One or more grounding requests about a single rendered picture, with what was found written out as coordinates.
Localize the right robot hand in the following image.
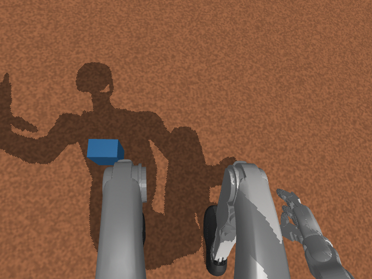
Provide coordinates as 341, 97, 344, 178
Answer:
276, 189, 323, 244

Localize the right robot foot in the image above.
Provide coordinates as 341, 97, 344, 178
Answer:
203, 205, 227, 276

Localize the carton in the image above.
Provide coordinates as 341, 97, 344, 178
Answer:
87, 139, 124, 165

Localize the right robot arm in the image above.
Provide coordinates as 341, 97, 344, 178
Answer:
302, 235, 355, 279

